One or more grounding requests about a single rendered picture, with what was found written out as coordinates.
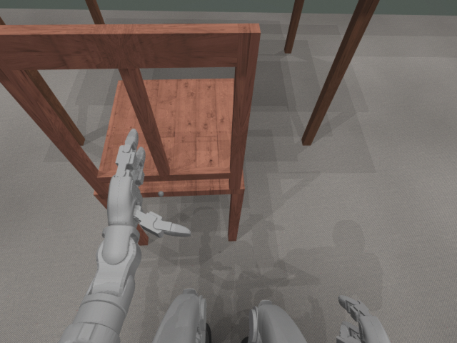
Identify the robot thigh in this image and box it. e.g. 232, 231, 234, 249
249, 304, 307, 343
152, 294, 206, 343

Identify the right robot thigh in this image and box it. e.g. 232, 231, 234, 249
249, 304, 307, 343

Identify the chair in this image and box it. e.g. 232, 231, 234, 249
0, 24, 261, 246

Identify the robot left hand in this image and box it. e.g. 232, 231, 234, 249
107, 129, 191, 238

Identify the robot right hand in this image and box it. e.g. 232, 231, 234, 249
336, 295, 391, 343

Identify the left robot forearm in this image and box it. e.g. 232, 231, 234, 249
59, 224, 141, 343

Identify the left robot thigh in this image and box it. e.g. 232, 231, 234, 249
152, 294, 206, 343

